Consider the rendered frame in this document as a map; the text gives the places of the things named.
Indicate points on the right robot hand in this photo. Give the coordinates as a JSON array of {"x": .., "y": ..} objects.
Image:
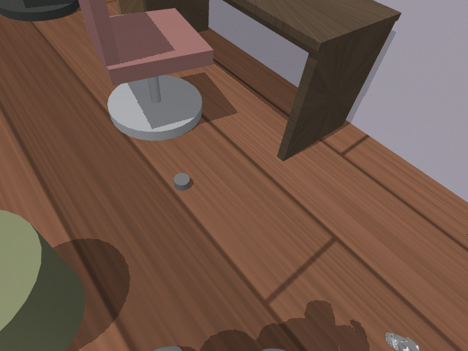
[{"x": 400, "y": 343}]

